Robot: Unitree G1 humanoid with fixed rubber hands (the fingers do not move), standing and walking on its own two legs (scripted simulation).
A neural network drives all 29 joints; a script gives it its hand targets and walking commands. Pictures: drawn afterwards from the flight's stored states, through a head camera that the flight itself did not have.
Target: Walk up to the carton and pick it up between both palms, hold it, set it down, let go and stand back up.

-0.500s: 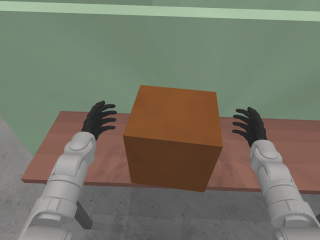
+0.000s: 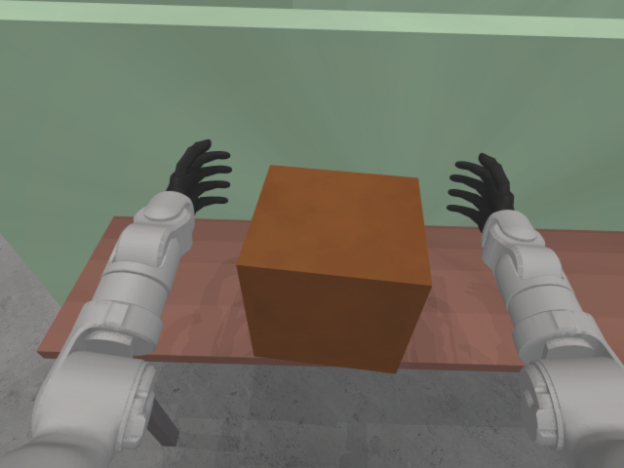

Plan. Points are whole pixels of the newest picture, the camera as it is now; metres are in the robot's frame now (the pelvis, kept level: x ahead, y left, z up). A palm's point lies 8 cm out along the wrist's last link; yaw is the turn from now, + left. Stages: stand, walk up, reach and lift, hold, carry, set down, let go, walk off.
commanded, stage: reach and lift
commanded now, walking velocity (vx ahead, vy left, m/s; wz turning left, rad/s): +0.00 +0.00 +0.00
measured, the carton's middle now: (333, 270) +0.42 -0.04 +0.00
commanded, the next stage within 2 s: none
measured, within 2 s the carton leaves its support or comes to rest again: neither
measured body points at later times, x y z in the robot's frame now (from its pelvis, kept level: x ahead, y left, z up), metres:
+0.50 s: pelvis +0.00 +0.00 +0.00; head +0.02 +0.01 +0.45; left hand +0.46 +0.18 +0.14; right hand +0.43 -0.25 +0.14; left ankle +0.02 +0.15 -0.74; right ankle -0.01 -0.14 -0.74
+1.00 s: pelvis +0.01 +0.00 -0.01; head +0.09 +0.01 +0.44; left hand +0.47 +0.19 +0.04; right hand +0.44 -0.25 +0.06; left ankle +0.02 +0.15 -0.74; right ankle -0.01 -0.14 -0.74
